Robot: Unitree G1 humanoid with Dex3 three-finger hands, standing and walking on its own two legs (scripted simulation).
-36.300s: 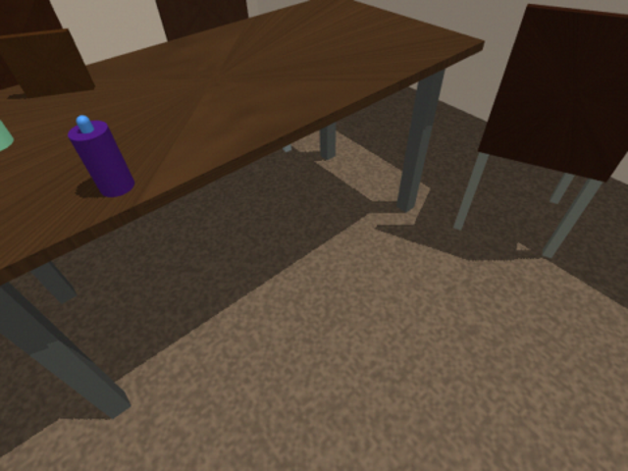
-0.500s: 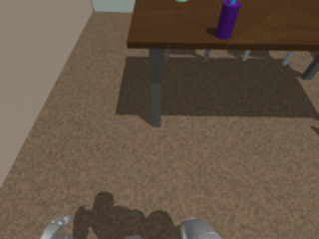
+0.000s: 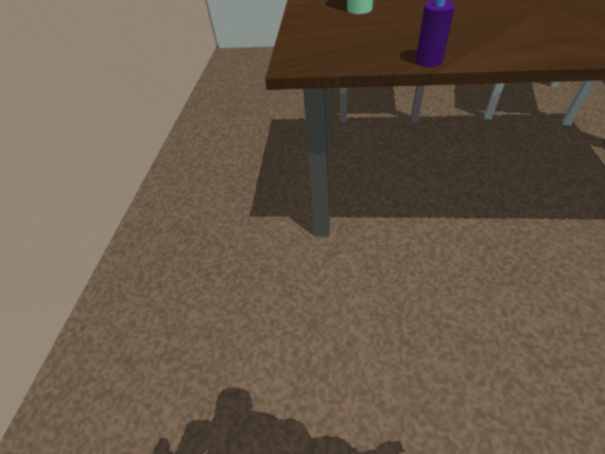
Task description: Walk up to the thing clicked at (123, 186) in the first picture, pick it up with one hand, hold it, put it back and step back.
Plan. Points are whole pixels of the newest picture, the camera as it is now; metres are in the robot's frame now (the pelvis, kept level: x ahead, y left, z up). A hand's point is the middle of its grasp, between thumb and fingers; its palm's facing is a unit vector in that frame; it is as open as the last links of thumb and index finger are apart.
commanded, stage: step back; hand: right
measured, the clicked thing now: (435, 28) +1.02 -0.27 +0.08
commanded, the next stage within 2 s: stand in 0.84 s
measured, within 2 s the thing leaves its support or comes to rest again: neither
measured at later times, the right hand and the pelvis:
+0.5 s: hand out of the picture +0.10 -0.28 -0.15, palm faces -0.05 +0.93 -0.36, open 7.4 cm; pelvis +0.03 -0.01 +0.01, yaw +0 degrees
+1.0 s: hand (501, 439) +0.18 -0.23 -0.13, palm faces -0.02 +0.95 -0.32, open 7.4 cm; pelvis +0.06 +0.01 +0.02, yaw -1 degrees
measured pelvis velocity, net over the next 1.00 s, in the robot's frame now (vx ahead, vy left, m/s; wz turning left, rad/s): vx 0.06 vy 0.01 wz -0.01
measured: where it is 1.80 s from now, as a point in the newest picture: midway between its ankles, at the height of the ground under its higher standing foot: outside the picture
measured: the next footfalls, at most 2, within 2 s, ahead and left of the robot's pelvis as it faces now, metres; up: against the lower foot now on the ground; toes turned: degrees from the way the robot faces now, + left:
left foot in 0.58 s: +0.14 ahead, +0.15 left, +0.00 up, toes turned +1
